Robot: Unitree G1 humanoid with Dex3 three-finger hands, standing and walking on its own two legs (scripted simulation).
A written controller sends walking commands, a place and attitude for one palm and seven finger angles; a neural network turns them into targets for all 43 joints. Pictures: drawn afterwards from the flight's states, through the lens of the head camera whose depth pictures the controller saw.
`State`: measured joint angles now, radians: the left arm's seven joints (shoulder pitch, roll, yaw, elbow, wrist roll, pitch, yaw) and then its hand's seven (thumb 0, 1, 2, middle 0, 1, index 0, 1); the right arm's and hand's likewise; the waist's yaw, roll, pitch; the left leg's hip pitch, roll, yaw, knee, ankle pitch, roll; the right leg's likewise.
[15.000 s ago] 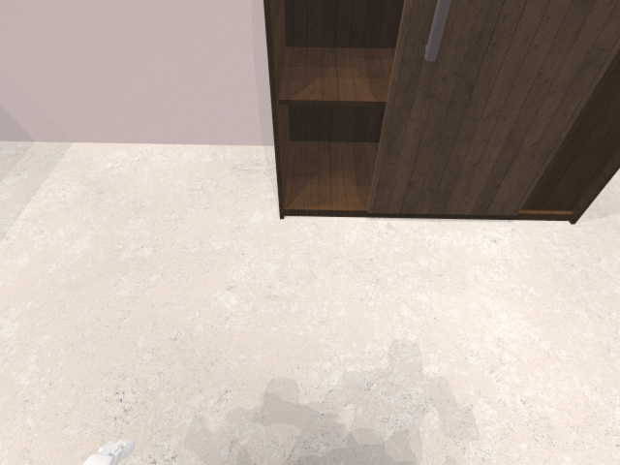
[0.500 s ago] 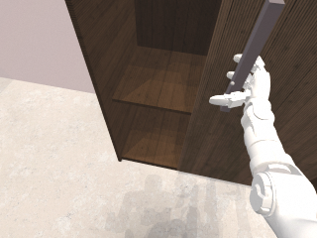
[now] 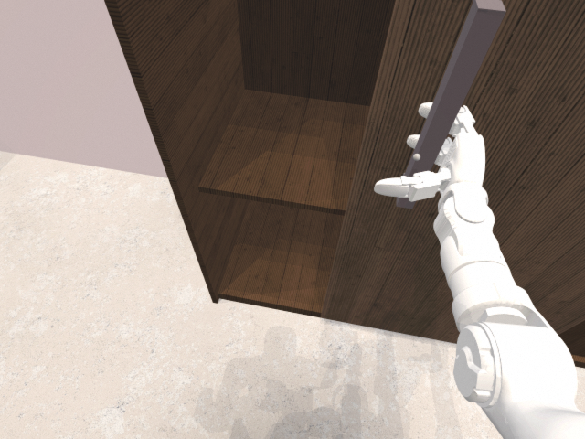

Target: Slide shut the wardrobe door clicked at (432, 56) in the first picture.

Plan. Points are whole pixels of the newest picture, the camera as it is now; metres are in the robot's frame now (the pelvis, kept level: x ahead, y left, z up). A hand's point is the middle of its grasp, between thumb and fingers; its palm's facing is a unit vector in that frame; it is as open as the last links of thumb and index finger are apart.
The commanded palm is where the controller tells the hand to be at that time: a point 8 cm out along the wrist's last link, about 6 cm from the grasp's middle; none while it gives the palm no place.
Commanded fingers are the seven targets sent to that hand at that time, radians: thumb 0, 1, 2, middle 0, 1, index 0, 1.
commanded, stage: grip the handle and tug to test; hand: right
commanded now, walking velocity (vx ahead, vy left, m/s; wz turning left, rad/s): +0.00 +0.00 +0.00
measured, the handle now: (435, 118) +0.54 -0.11 +0.16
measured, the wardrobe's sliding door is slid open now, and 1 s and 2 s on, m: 0.37 0.37 0.37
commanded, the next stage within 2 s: tug the door sideways, standing still in 1.32 s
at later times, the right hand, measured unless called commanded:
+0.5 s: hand (416, 156) +0.48 -0.09 +0.14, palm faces +0.05 +1.00 -0.01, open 7.4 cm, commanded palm +0.44 -0.12 +0.13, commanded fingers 0.00 -0.90 -0.90 0.45 1.40 0.45 1.40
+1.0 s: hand (416, 155) +0.48 -0.09 +0.14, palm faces +0.04 +1.00 -0.01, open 6.5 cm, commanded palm +0.44 -0.13 +0.13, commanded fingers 0.00 -0.90 -0.90 0.45 1.40 0.45 1.40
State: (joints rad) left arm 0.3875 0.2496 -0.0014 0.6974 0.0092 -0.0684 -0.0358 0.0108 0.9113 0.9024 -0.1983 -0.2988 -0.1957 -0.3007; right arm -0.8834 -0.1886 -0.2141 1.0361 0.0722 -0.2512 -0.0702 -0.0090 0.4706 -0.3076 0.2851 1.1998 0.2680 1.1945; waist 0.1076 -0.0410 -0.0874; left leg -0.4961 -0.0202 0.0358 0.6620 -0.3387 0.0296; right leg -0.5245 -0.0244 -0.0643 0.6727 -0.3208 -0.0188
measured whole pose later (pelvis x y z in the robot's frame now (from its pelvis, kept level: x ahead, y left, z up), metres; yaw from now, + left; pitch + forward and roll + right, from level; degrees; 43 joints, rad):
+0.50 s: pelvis +0.01 +0.00 +0.00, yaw +0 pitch +10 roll +0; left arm 0.40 0.25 0.01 0.70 0.01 -0.07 -0.04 0.01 0.91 0.90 -0.20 -0.30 -0.20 -0.30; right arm -0.80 -0.18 -0.20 0.90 0.09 -0.19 -0.08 0.01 -0.51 -0.73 0.32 1.27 0.30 1.27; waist 0.09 -0.05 -0.09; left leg -0.46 -0.03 0.03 0.64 -0.34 0.03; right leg -0.49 -0.03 -0.07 0.64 -0.32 -0.01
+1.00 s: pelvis +0.02 +0.01 +0.00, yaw +0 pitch +10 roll +0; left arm 0.35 0.25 0.01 0.68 0.00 -0.06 -0.03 0.01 0.91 0.90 -0.20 -0.30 -0.20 -0.30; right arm -0.78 -0.17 -0.19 0.86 0.09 -0.16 -0.05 0.01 -0.66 -0.78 0.31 1.31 0.30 1.32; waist 0.08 -0.05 -0.09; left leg -0.44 -0.03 0.05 0.62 -0.35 0.04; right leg -0.47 -0.03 -0.05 0.62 -0.32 0.00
